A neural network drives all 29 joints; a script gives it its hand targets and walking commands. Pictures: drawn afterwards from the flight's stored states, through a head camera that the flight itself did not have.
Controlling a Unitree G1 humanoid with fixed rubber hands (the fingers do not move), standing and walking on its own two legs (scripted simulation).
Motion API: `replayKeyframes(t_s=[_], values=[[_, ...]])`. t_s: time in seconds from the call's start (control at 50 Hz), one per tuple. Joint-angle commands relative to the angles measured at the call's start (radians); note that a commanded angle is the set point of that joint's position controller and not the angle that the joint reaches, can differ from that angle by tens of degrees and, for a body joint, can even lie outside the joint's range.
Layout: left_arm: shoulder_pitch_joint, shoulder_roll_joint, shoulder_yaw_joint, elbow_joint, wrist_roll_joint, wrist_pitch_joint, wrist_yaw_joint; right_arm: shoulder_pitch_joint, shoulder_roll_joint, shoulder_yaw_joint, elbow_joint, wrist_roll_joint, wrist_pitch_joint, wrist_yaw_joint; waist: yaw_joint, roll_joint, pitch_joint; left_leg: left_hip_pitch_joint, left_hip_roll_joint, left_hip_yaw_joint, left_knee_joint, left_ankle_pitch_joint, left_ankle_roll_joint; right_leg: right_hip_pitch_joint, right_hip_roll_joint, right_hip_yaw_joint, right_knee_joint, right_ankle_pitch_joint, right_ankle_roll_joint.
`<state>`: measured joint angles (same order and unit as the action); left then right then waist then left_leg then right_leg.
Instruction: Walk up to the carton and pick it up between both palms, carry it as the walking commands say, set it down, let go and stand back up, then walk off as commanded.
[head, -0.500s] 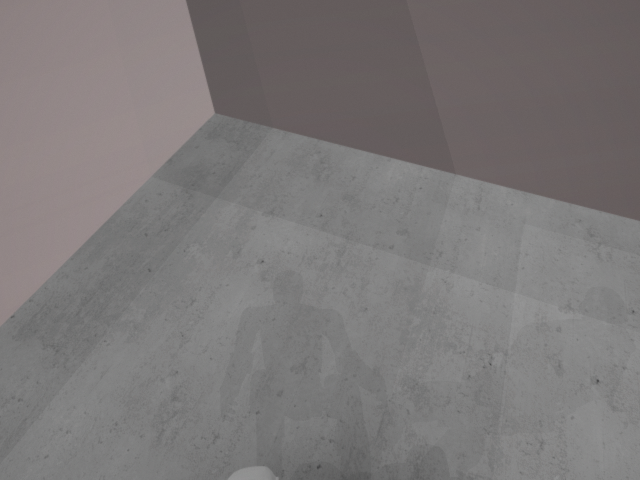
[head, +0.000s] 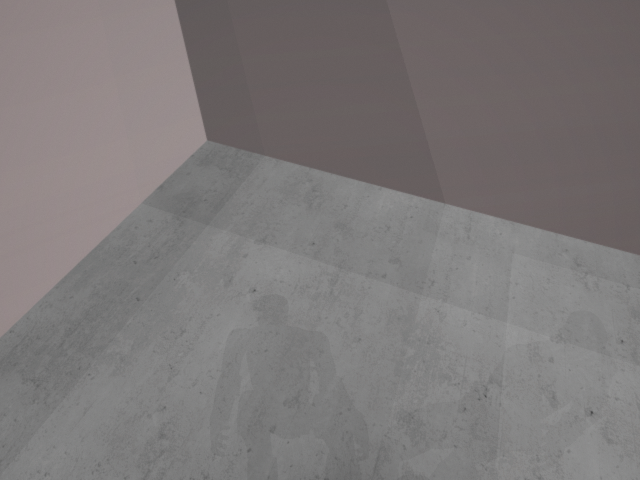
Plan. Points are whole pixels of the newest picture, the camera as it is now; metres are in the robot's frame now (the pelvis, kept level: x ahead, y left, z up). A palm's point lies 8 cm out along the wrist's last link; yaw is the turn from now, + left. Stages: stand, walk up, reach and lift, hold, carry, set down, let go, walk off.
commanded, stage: stand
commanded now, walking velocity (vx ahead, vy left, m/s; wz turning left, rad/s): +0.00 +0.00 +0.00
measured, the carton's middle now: out of the picture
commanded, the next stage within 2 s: walk off in 1.10 s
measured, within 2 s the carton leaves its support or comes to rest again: neither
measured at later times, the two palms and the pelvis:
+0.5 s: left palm out of the picture -0.01 +0.21 -0.15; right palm out of the picture -0.01 -0.20 -0.15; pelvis +0.01 +0.01 +0.00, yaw +0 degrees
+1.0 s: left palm out of the picture -0.02 +0.22 -0.15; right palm out of the picture -0.01 -0.19 -0.15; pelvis +0.02 +0.01 +0.00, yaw +0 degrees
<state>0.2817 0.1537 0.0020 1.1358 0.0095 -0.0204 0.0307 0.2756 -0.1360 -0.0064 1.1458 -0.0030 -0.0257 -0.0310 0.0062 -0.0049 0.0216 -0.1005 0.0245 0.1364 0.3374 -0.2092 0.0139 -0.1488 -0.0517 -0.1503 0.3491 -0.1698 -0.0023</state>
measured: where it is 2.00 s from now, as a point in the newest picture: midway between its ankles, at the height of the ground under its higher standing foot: outside the picture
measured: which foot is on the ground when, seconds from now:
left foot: down 0.00-1.00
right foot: down 0.00-1.00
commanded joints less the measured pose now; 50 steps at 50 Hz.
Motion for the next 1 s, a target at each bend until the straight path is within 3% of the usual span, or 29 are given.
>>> replayKeyframes(t_s=[0.0,0.98], values=[[0.062,0.067,0.009,-0.004,0.0,-0.002,0.004,0.054,-0.074,-0.01,-0.011,-0.001,-0.006,-0.004,0.005,0.002,0.037,-0.064,0.114,-0.111,-0.082,0.117,-0.003,0.024,-0.097,0.107,-0.053,0.098,0.006],[0.13,0.021,-0.001,0.039,-0.002,0.005,0.013,0.161,-0.038,0.002,-0.005,-0.004,-0.011,-0.012,0.001,0.005,0.064,-0.052,0.1,-0.11,-0.064,0.165,0.022,-0.003,-0.099,0.093,-0.026,0.092,0.012]])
